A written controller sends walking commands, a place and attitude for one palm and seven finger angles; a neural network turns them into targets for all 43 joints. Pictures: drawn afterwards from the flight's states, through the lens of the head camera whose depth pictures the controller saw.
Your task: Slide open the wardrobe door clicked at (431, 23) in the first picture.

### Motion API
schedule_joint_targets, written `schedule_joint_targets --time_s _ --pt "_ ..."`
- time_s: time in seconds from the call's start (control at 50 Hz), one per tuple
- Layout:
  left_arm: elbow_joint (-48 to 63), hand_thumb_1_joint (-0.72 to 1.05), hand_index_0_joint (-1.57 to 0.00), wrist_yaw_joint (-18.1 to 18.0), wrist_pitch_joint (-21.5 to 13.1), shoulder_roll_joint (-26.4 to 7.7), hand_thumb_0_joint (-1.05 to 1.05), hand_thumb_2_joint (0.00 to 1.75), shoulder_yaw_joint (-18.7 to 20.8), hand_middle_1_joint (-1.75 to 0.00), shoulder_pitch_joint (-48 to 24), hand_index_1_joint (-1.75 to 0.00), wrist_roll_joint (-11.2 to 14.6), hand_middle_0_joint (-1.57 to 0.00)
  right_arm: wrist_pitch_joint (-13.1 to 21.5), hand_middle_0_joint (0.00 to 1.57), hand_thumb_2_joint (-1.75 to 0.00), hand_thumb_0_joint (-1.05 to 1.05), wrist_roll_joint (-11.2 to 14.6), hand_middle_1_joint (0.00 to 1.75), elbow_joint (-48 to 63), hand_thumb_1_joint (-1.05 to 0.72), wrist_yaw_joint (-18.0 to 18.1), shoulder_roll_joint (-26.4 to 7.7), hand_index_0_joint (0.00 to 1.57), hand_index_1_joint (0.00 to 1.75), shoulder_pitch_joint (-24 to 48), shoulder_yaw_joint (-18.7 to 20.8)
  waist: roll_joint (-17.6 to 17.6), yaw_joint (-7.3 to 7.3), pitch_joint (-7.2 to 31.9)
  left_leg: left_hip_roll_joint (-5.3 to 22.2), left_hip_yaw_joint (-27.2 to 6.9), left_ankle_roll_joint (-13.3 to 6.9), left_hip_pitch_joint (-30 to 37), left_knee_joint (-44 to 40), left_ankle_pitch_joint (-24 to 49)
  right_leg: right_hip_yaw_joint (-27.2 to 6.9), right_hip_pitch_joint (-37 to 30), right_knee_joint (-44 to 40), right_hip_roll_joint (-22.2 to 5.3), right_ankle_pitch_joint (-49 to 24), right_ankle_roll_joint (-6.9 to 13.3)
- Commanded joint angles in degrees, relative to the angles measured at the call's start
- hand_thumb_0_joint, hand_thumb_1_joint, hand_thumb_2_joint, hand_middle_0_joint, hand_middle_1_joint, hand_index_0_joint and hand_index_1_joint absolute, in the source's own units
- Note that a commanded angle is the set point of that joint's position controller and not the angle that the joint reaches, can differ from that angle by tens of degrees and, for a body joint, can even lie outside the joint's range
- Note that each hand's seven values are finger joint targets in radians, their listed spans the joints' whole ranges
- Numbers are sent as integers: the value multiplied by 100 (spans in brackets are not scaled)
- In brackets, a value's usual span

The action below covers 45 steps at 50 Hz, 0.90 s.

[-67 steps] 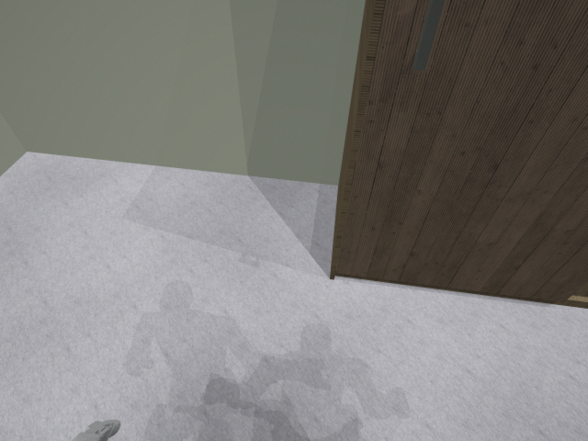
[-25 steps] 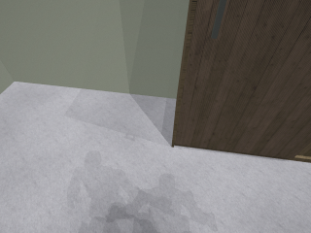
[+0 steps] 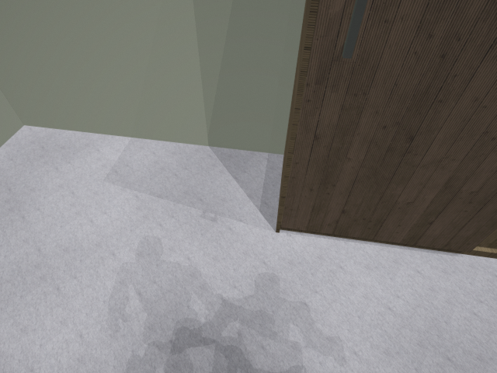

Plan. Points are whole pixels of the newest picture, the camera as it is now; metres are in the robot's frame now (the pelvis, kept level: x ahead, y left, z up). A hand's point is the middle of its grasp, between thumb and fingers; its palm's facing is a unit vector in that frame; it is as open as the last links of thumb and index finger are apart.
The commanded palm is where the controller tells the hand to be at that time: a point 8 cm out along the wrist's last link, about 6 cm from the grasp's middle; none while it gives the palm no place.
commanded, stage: look at it before walking up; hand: left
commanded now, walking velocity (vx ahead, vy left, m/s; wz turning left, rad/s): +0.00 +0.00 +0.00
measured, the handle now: (354, 19) +0.84 -0.20 +0.22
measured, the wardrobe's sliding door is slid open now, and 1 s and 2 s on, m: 0.00 0.00 0.00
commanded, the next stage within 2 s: take the last steps up to it in 0.12 s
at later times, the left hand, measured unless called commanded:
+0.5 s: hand out of the picture +0.06 +0.20 -0.17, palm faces -0.08 -0.97 -0.25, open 7.4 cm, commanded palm none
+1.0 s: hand out of the picture +0.13 +0.05 -0.19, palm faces -0.06 -0.99 -0.13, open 7.4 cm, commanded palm none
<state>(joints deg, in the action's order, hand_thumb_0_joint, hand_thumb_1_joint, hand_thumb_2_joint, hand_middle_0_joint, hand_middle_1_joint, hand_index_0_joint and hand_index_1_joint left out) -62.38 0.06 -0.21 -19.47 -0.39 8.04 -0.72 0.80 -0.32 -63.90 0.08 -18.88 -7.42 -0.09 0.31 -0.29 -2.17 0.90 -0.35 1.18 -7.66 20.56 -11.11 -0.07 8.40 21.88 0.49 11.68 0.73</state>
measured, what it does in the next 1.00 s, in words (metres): walks ahead: right foot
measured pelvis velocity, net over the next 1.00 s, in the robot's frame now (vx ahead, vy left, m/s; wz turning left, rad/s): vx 0.18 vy -0.11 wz -0.15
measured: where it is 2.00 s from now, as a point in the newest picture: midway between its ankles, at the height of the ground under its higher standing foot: (304, 341)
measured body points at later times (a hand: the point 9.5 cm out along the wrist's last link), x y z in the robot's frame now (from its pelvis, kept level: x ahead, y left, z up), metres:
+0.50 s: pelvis +0.03 -0.02 -0.01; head +0.03 -0.02 +0.44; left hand +0.06 +0.25 -0.15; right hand +0.05 -0.28 -0.16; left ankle +0.00 +0.13 -0.75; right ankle +0.01 -0.11 -0.72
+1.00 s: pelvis +0.18 -0.11 -0.01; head +0.19 -0.09 +0.44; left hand +0.13 +0.10 -0.18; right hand +0.24 -0.34 -0.15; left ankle +0.27 +0.00 -0.70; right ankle +0.07 -0.15 -0.75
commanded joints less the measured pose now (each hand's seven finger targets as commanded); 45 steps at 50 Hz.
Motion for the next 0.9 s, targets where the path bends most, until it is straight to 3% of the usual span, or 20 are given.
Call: schedule_joint_targets --time_s 0.0,0.22,0.26,0.3,0.36,0.38,0.4,0.42,0.46,0.48,0.52,0.54,0.56,0.58,0.6,0.62,0.64,0.7,0.76,0.88 --pt "368 90 -20 -77 -159 -1163 0 90 237 -30 -234 -30 14 -20 120 20 -90 0 -16 30 364 -90 74 -1185 20 30 251 214 -4 33 409 587 -506 -228 95 -296 758 -627 -55 -393 -741 -813 127" --pt "361 90 -20 -80 -163 -1172 0 90 239 -30 -222 -30 11 -20 117 20 -90 0 -14 30 378 -90 78 -1196 20 30 315 214 -60 16 376 592 -490 -222 146 -317 866 -600 -103 -436 -759 -950 120" --pt "169 90 -20 -98 -35 -427 0 90 82 -30 183 -30 23 -20 11 20 -90 0 -60 30 230 -90 56 -446 20 30 -27 43 -3 35 361 592 -343 -96 190 -243 200 -587 51 -419 -663 -98 12" --pt "193 90 -20 -32 54 -443 0 90 130 -30 287 -30 -13 -20 -44 20 -90 0 -97 30 228 -90 53 -547 20 30 -163 99 -81 46 28 669 -426 -166 -12 -316 -1002 -596 492 -260 -468 1086 45" --pt "387 90 -20 92 108 -400 0 90 213 -30 370 -30 -62 -20 -78 20 -90 0 -131 30 340 -90 66 -887 20 30 -375 275 -666 138 -410 1237 -1130 -533 -124 -864 -2666 -188 1381 767 -40 1618 27" --pt "492 90 -20 138 115 -312 0 90 244 -30 357 -30 -78 -20 -62 20 -90 0 -127 30 392 -90 97 -1053 20 30 -498 373 -971 210 -492 1675 -1566 -796 -17 -1069 -2792 91 1755 1533 85 1365 5" --pt "656 90 -20 174 121 -272 0 90 290 -30 149 -30 -83 -20 -12 20 -90 0 -129 30 412 -90 125 -1120 20 30 -676 436 -1035 307 -564 2007 -1810 -1054 204 -1200 -2350 47 2204 2171 -61 1539 1" --pt "779 90 -20 210 114 -239 0 90 335 -30 44 -30 -84 -20 41 20 -90 0 -132 30 403 -90 147 -1095 20 30 -783 468 -949 318 -578 2162 -1774 -1169 437 -1143 -1796 -143 2554 2439 -252 1612 1" --pt "873 90 -20 272 63 -127 0 90 393 -30 59 -30 -80 -20 120 20 -90 0 -148 30 405 -90 181 -971 20 30 -814 495 -784 255 -414 2182 -1369 -1108 565 -877 -949 -185 2515 2371 -454 1603 -8" --pt "874 90 -20 290 42 -34 0 90 412 -30 221 -30 -68 -20 140 20 -90 0 -155 30 464 -90 189 -913 20 30 -678 505 -907 162 -325 2096 -1004 -986 429 -681 -507 -94 2188 2076 -505 1527 -25" --pt "688 90 -20 318 10 144 0 90 426 -30 791 -30 -58 -20 139 20 -90 0 -159 30 505 -90 186 -793 20 30 -457 501 -934 -84 -64 1692 -256 -662 -227 -54 -228 349 906 1209 -284 931 -36" --pt "485 90 -20 307 -14 98 0 90 462 -30 1351 -30 -68 -20 123 20 -90 0 -150 30 506 -90 178 -719 20 30 -380 505 -566 -351 169 1372 95 -440 -762 757 -506 519 -59 626 -64 299 12" --pt "270 90 -20 241 -80 -269 0 90 549 -30 2064 -30 -111 -20 116 20 -90 0 -91 30 579 -90 144 -398 20 30 -401 444 539 -627 385 816 674 -169 -1742 2160 -1251 -165 -1116 4 -529 675 157" --pt "144 90 -20 121 -160 -877 0 90 673 -30 2570 -30 -119 -20 127 20 -90 0 -44 30 848 -90 84 120 20 30 -224 298 2360 -795 298 67 925 63 -3229 4105 -2661 -2884 -1397 -961 -1992 1283 725" --pt "143 90 -20 27 -164 -718 0 90 629 -30 2641 -30 -13 -20 145 20 -90 0 -76 30 963 -90 63 -44 20 30 18 333 1665 -792 234 319 197 -97 -3350 4642 -2327 -3148 -1120 -1175 -2102 1371 1038" --pt "216 90 -20 1 -173 -527 0 90 589 -30 2193 -30 -20 -20 153 20 -90 0 -51 30 895 -90 49 -75 20 30 -39 381 1191 -539 -31 553 111 -167 -3298 4795 -1729 -2663 -700 -1218 -1922 1729 1101" --pt "284 90 -20 -23 -178 -310 0 90 558 -30 1908 -30 -27 -20 156 20 -90 0 -75 30 842 -90 40 7 20 30 14 387 895 -426 -163 649 187 -146 -3155 4942 -1540 -2661 -314 -1209 -1833 1838 1170" --pt "360 90 -20 -73 -271 117 0 90 426 -30 1536 -30 -80 -20 79 20 -90 0 -146 30 666 -90 9 259 20 30 -237 388 73 -59 -316 723 257 -8 -2787 4748 -848 -1663 277 -1085 -1462 465 1127" --pt "259 90 -20 -96 -326 236 0 90 387 -30 1715 -30 -81 -20 32 20 -90 0 -139 30 645 -90 -9 433 20 30 -399 401 122 29 -197 664 370 39 -2785 4454 -485 -1196 128 -1066 -1220 -276 1110" --pt "18 90 -20 -149 -365 442 0 90 348 -30 2139 -30 -100 -20 92 20 -90 0 -129 30 911 -90 -8 522 20 30 236 409 296 -140 -208 653 428 39 -3426 3573 -449 -1096 -892 -854 -1173 -1640 1219"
